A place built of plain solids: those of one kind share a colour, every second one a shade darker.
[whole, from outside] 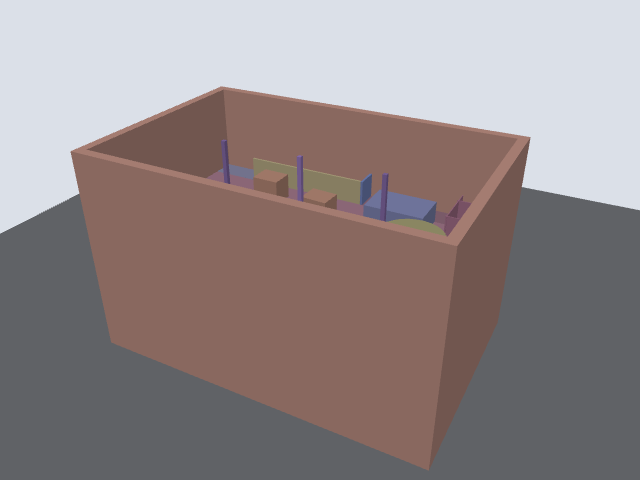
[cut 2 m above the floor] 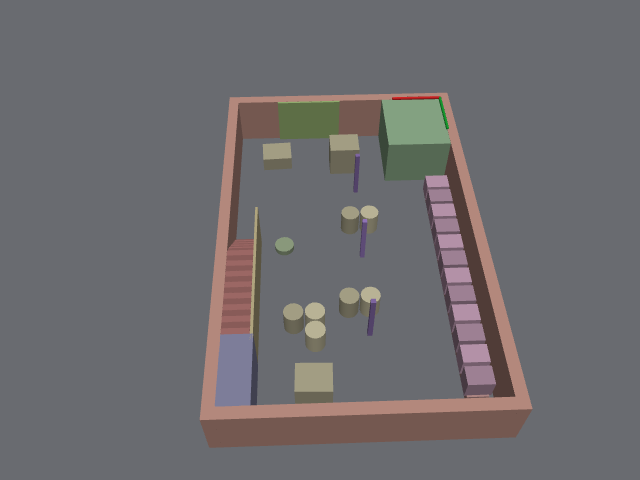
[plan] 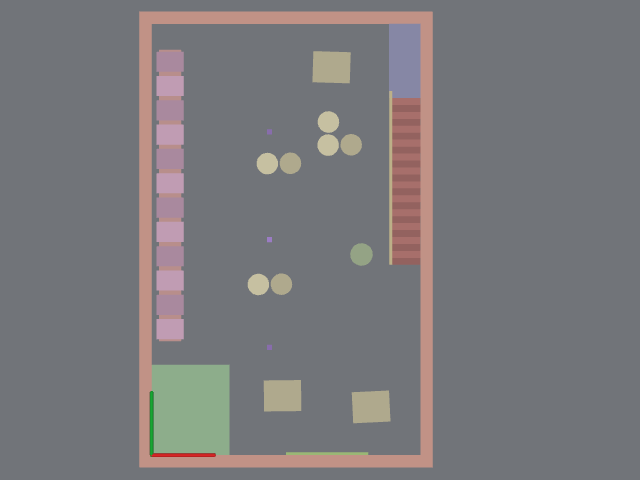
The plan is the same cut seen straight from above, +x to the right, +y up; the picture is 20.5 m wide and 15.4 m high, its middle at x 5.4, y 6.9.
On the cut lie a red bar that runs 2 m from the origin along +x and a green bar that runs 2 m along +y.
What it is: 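The cask floor and the brewing floor of a tower brewery's brewhouse, with the steep straight timber stair of 25 risers, between a boarded wall and the brick wall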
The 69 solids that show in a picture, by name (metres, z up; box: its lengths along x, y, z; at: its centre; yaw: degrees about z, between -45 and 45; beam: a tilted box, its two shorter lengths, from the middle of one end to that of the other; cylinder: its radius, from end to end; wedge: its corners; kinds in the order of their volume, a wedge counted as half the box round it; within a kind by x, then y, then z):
{
 "wall_1": {"box": [0.4, 14.63, 9.02], "at": [-0.2, 6.92, 4.46]},
 "wall_2": {"box": [9.42, 0.4, 9.02], "at": [4.31, -0.2, 4.46]},
 "wall_3": {"box": [9.42, 0.4, 9.02], "at": [4.31, 14.03, 4.46]},
 "wall_4": {"box": [0.4, 14.63, 9.02], "at": [8.82, 6.92, 4.46]},
 "upper_floor_1": {"box": [7.63, 13.85, 0.3], "at": [3.81, 6.92, 4.99]},
 "upper_floor_2": {"box": [1.02, 6.12, 0.3], "at": [8.12, 3.05, 4.99]},
 "office_1": {"box": [2.5, 2.9, 2.25], "at": [1.25, 1.45, 1.07]},
 "stair_steps_1": {"box": [0.9, 0.23, 0.26], "at": [8.17, 6.22, 0.08]},
 "stair_steps_2": {"box": [0.9, 0.23, 0.46], "at": [8.17, 6.44, 0.18]},
 "stair_steps_3": {"box": [0.9, 0.23, 0.67], "at": [8.17, 6.66, 0.28]},
 "stair_steps_4": {"box": [0.9, 0.23, 0.87], "at": [8.17, 6.89, 0.39]},
 "stair_steps_5": {"box": [0.9, 0.23, 1.08], "at": [8.17, 7.11, 0.49]},
 "stair_steps_6": {"box": [0.9, 0.23, 1.28], "at": [8.17, 7.33, 0.59]},
 "stair_steps_7": {"box": [0.9, 0.23, 1.49], "at": [8.17, 7.55, 0.69]},
 "stair_steps_8": {"box": [0.9, 0.23, 1.69], "at": [8.17, 7.78, 0.8]},
 "stair_steps_9": {"box": [0.9, 0.23, 1.9], "at": [8.17, 8.0, 0.9]},
 "stair_steps_10": {"box": [0.9, 0.23, 2.1], "at": [8.17, 8.22, 1.0]},
 "stair_steps_11": {"box": [0.9, 0.23, 2.31], "at": [8.17, 8.45, 1.11]},
 "stair_steps_12": {"box": [0.9, 0.23, 2.52], "at": [8.17, 8.67, 1.21]},
 "stair_steps_13": {"box": [0.9, 0.23, 2.72], "at": [8.17, 8.89, 1.31]},
 "stair_steps_14": {"box": [0.9, 0.23, 2.93], "at": [8.17, 9.12, 1.41]},
 "stair_steps_15": {"box": [0.9, 0.23, 3.13], "at": [8.17, 9.34, 1.52]},
 "stair_steps_16": {"box": [0.9, 0.23, 3.34], "at": [8.17, 9.56, 1.62]},
 "stair_steps_17": {"box": [0.9, 0.23, 3.54], "at": [8.17, 9.78, 1.72]},
 "stair_steps_18": {"box": [0.9, 0.23, 3.75], "at": [8.17, 10.01, 1.82]},
 "stair_steps_19": {"box": [0.9, 0.23, 3.95], "at": [8.17, 10.23, 1.93]},
 "stair_steps_20": {"box": [0.9, 0.23, 4.16], "at": [8.17, 10.45, 2.03]},
 "stair_steps_21": {"box": [0.9, 0.23, 4.37], "at": [8.17, 10.68, 2.13]},
 "stair_steps_22": {"box": [0.9, 0.23, 4.57], "at": [8.17, 10.9, 2.24]},
 "stair_steps_23": {"box": [0.9, 0.23, 4.78], "at": [8.17, 11.12, 2.34]},
 "stair_steps_24": {"box": [0.9, 0.23, 4.98], "at": [8.17, 11.35, 2.44]},
 "stair_head_landing_1": {"box": [1.02, 2.39, 5.19], "at": [8.12, 12.65, 2.54]},
 "liquor_back_1": {"cylinder": 1.16, "from": [1.93, 1.73, 5.09], "to": [1.93, 1.73, 7.57]},
 "load_1": {"cylinder": 0.34, "from": [3.42, 5.47, -0.05], "to": [3.42, 5.47, 0.88]},
 "load_2": {"cylinder": 0.34, "from": [3.71, 9.35, -0.05], "to": [3.71, 9.35, 0.88]},
 "load_3": {"cylinder": 0.34, "from": [4.16, 5.48, -0.05], "to": [4.16, 5.48, 0.88]},
 "load_4": {"box": [1.2, 1.0, 1.37], "at": [4.2, 1.9, 0.64], "yaw": 0.6},
 "load_5": {"cylinder": 0.34, "from": [4.45, 9.36, -0.05], "to": [4.45, 9.36, 0.88]},
 "load_6": {"cylinder": 0.34, "from": [5.66, 9.94, -0.05], "to": [5.66, 9.94, 0.88]},
 "load_7": {"cylinder": 0.34, "from": [5.67, 10.68, -0.05], "to": [5.67, 10.68, 0.88]},
 "load_8": {"box": [1.2, 1.0, 0.97], "at": [5.77, 12.44, 0.44], "yaw": -1.7},
 "load_9": {"cylinder": 0.34, "from": [6.4, 9.95, -0.05], "to": [6.4, 9.95, 0.88]},
 "load_10": {"box": [1.2, 1.0, 0.66], "at": [7.04, 1.55, 0.28], "yaw": 2.7},
 "cask_1": {"box": [0.88, 0.65, 0.74], "at": [0.59, 4.04, 0.67]},
 "cask_2": {"box": [0.88, 0.65, 0.74], "at": [0.59, 4.82, 0.67]},
 "cask_3": {"box": [0.88, 0.65, 0.74], "at": [0.59, 5.6, 0.67]},
 "cask_4": {"box": [0.88, 0.65, 0.74], "at": [0.59, 6.38, 0.67]},
 "cask_5": {"box": [0.88, 0.65, 0.74], "at": [0.59, 7.16, 0.67]},
 "cask_6": {"box": [0.88, 0.65, 0.74], "at": [0.59, 7.94, 0.67]},
 "cask_7": {"box": [0.88, 0.65, 0.74], "at": [0.59, 8.72, 0.67]},
 "cask_8": {"box": [0.88, 0.65, 0.74], "at": [0.59, 9.5, 0.67]},
 "cask_9": {"box": [0.88, 0.65, 0.74], "at": [0.59, 10.28, 0.67]},
 "cask_10": {"box": [0.88, 0.65, 0.74], "at": [0.59, 11.06, 0.67]},
 "cask_11": {"box": [0.88, 0.65, 0.74], "at": [0.59, 11.84, 0.67]},
 "cask_12": {"box": [0.88, 0.65, 0.74], "at": [0.59, 12.62, 0.67]},
 "cooler_1": {"box": [1.69, 2.56, 0.96], "at": [6.83, 3.93, 5.57]},
 "stair_wall_1": {"box": [0.1, 5.58, 6.29], "at": [7.67, 8.89, 3.09]},
 "stillage_1": {"box": [0.72, 9.36, 0.39], "at": [0.59, 8.33, 0.14]},
 "malt_1": {"box": [1.0, 1.2, 0.82], "at": [6.17, 7.38, 5.5], "yaw": -3.5},
 "malt_2": {"box": [1.0, 1.2, 1.13], "at": [6.36, 9.91, 5.65], "yaw": -0.7},
 "post_1": {"box": [0.17, 0.17, 8.72], "at": [3.78, 3.46, 4.31]},
 "post_2": {"box": [0.17, 0.17, 8.72], "at": [3.78, 6.92, 4.31]},
 "post_3": {"box": [0.17, 0.17, 8.72], "at": [3.78, 10.37, 4.31]},
 "loading_door_1": {"box": [2.64, 0.09, 2.87], "at": [5.63, 0.04, 1.39]},
 "hoist_rail_1": {"box": [0.04, 1.93, 1.05], "at": [6.49, 0.93, 5.61]},
 "hoist_rail_2": {"box": [2.22, 0.04, 1.05], "at": [7.54, 1.84, 5.61]},
 "hoist_rail_3": {"box": [0.04, 1.93, 1.05], "at": [8.05, 0.93, 5.61]},
 "well_guard_1": {"box": [1.0, 0.1, 1.15], "at": [8.12, 6.05, 5.66]},
 "hose_coil_1": {"cylinder": 0.36, "from": [6.73, 6.44, -0.05], "to": [6.73, 6.44, 0.23]}
}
